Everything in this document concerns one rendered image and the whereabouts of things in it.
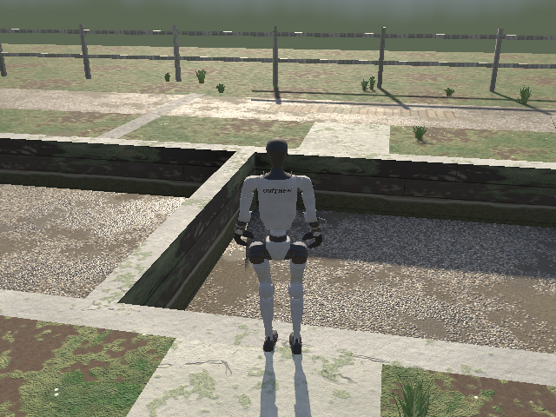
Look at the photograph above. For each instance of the left robot hand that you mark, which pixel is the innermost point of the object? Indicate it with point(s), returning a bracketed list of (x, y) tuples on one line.
[(245, 234)]

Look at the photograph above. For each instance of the right robot shin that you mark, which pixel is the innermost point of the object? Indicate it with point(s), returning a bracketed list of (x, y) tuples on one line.
[(296, 306)]

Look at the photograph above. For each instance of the robot right upper arm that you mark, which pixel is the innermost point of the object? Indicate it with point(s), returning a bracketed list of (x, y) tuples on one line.
[(304, 183)]

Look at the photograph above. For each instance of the robot left upper arm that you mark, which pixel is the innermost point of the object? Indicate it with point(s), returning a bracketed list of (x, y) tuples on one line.
[(249, 185)]

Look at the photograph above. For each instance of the right robot forearm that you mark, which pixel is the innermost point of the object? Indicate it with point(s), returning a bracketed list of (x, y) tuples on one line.
[(315, 226)]

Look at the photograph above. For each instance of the robot head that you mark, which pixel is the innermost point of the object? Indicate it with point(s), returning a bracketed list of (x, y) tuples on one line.
[(277, 149)]

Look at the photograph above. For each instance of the right robot hand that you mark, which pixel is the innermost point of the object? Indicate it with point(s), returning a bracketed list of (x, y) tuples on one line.
[(318, 239)]

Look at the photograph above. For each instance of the left robot forearm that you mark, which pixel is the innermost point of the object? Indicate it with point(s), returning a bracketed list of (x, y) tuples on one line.
[(239, 226)]

